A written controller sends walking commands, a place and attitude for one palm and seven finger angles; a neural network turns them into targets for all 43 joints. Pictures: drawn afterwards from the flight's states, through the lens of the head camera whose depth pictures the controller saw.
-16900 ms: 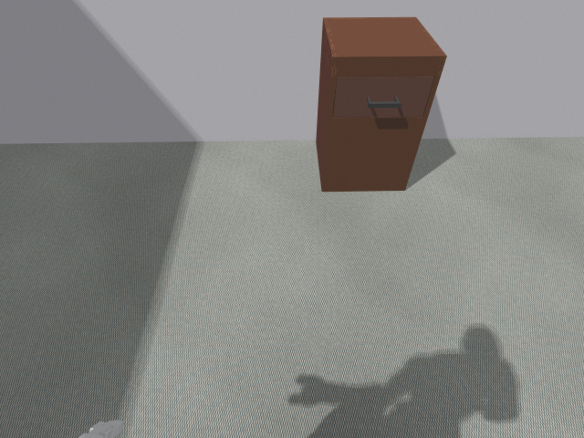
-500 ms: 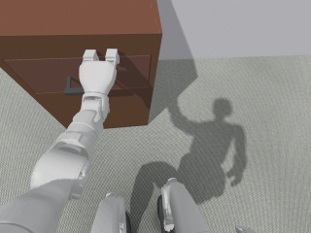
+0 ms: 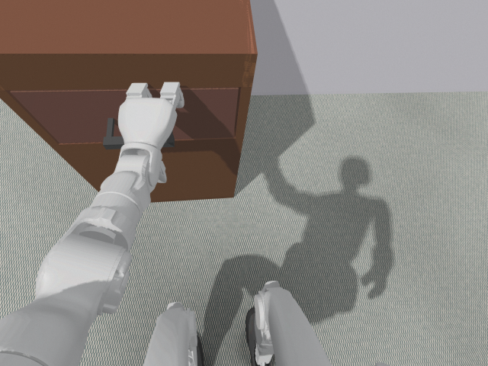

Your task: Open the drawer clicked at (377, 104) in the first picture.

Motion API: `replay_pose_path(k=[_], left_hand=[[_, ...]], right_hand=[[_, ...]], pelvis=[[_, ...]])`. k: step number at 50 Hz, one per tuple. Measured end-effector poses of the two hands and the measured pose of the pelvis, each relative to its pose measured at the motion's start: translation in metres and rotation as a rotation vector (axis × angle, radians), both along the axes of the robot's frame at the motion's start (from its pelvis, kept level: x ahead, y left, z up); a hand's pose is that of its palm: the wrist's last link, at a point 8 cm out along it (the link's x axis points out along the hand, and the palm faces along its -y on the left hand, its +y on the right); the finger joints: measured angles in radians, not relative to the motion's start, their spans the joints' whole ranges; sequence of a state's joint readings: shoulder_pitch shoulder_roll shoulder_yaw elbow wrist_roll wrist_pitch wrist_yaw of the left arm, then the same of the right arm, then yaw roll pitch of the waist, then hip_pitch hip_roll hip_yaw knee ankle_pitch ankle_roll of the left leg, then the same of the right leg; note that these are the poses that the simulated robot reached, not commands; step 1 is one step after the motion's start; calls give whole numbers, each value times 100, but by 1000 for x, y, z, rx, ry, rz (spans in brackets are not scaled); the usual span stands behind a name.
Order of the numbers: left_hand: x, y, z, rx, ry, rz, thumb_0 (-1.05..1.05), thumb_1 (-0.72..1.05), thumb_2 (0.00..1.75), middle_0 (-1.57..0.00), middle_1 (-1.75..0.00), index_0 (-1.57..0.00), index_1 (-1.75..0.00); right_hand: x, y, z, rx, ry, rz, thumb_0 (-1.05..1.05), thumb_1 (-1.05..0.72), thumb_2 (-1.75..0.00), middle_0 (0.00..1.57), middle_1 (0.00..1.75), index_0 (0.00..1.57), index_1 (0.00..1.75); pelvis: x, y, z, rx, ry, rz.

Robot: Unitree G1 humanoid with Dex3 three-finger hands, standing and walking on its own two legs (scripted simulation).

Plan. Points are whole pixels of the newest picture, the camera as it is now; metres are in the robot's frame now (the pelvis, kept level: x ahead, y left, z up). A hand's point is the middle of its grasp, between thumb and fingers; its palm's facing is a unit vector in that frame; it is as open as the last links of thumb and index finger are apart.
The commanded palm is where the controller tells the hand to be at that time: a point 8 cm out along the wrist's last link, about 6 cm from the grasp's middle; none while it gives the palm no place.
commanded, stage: move the hooked fingers above the handle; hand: left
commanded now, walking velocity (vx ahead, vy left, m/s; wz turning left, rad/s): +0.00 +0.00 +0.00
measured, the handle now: (140, 132) +0.56 +0.14 -0.10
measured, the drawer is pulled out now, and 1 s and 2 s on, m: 0.00 0.00 0.00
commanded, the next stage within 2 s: lower the fingers behind the handle in 1.36 s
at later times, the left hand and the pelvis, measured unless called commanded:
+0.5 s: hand (157, 137) +0.51 +0.10 -0.04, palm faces -0.12 -0.09 -0.99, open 13.8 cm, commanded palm +0.50 +0.12 +0.00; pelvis +0.00 +0.00 +0.01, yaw +0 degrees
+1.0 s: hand (155, 137) +0.50 +0.10 -0.03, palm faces -0.14 -0.08 -0.99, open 13.8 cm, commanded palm +0.50 +0.12 +0.00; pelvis +0.00 +0.00 +0.02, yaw +1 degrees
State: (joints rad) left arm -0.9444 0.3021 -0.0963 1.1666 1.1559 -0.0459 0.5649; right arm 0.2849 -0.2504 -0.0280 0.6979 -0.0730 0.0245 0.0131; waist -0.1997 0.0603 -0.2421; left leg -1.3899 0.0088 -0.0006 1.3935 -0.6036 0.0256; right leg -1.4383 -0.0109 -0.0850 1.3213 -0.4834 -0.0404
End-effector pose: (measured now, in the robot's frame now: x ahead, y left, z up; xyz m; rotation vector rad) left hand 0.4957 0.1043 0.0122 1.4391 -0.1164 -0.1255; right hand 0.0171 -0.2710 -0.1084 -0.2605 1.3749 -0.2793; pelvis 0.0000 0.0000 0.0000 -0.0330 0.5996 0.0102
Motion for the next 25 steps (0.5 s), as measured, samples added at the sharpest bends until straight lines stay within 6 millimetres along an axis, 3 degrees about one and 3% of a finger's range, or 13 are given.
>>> replay_pose_path(k=[5,9,13,16,20,25], left_hand=[[-2,6,-14,89,-98,47,0,-48,30,-37,-127,-32,-120],[-4,21,-19,127,-59,149,0,-48,30,-35,-125,-32,-122],[-6,46,-11,137,44,247,0,-48,30,-34,-123,-33,-122],[-8,54,2,162,99,226,0,-48,30,-33,-121,-32,-121],[-7,37,11,146,136,113,0,-48,30,-32,-121,-32,-121],[0,1,3,37,107,-9,0,-49,30,-31,-120,-32,-120]], right_hand=[[-1,0,-15,22,12,-12,0,-91,-90,20,30,20,30],[0,11,-22,71,0,-29,0,-91,-90,20,30,20,30],[4,23,-20,112,-22,-36,0,-91,-90,20,30,20,30],[5,28,-13,123,-33,-27,0,-91,-90,20,30,21,30],[5,25,-3,103,-28,-6,0,-90,-90,21,30,21,30],[1,11,3,37,-15,-10,0,-90,-90,21,30,21,30]], pelvis=[[-7,1,-8,8,4,-19],[-14,2,-5,17,-3,-28],[-15,1,4,22,-15,-27],[-11,0,11,21,-26,-19],[-5,0,14,12,-38,0],[0,1,7,2,-17,2]])
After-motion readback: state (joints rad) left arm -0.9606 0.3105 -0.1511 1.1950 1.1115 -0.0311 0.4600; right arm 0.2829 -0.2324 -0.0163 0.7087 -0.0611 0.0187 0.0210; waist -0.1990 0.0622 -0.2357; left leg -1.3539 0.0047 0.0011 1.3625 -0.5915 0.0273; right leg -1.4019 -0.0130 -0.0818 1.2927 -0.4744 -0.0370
